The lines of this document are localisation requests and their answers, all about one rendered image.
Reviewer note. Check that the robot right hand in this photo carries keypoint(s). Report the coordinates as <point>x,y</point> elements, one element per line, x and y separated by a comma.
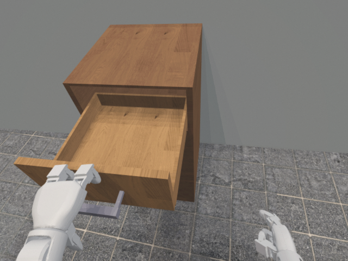
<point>270,243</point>

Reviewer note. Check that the robot left hand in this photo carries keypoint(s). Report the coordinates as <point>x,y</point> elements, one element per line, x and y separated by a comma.
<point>59,200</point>

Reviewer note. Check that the cabinet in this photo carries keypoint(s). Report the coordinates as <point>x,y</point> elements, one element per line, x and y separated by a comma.
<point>152,59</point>

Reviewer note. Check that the handle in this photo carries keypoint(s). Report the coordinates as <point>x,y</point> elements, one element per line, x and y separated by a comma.
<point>103,211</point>

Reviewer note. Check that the drawer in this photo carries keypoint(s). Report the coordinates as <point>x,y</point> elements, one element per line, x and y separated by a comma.
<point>136,143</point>

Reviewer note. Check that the robot right forearm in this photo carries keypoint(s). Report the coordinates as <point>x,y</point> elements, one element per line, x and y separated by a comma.
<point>287,255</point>

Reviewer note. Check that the robot left forearm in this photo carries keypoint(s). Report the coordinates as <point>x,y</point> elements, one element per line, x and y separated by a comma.
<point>44,244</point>

